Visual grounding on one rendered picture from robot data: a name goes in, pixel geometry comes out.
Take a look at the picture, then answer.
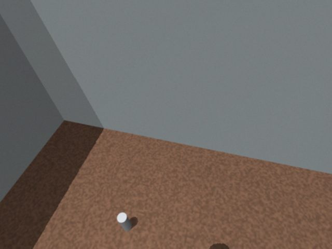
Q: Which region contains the can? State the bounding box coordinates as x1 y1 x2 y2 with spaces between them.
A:
117 212 132 231

